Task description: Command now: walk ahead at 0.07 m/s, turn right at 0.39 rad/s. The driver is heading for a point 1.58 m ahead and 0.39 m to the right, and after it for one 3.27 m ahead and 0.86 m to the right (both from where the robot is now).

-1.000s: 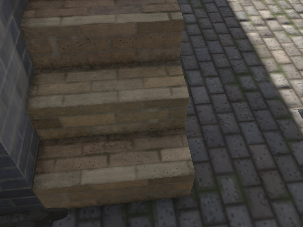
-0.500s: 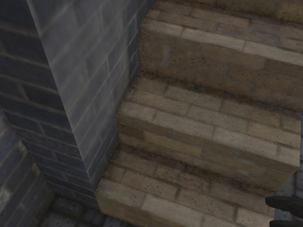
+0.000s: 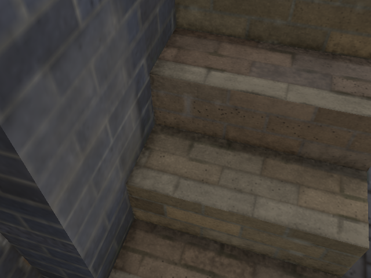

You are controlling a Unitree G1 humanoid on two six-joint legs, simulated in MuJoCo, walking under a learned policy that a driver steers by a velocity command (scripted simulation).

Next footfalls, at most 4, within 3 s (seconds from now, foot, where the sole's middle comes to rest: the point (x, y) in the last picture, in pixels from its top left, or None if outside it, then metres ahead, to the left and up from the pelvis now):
0.30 left None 0.04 0.15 -0.77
0.80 right None -0.12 -0.05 -0.77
1.14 left None -0.01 0.14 -0.77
1.56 left None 0.09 0.14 -0.77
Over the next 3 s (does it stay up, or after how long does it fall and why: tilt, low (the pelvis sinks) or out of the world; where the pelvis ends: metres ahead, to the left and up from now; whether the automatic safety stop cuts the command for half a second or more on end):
stays up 0.27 0.08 0.07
